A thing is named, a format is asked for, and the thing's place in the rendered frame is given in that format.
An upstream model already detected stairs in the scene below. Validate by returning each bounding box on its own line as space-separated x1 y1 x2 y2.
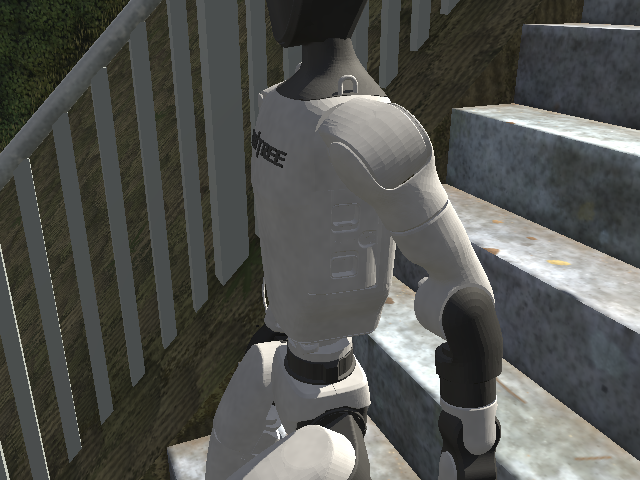
167 0 640 480

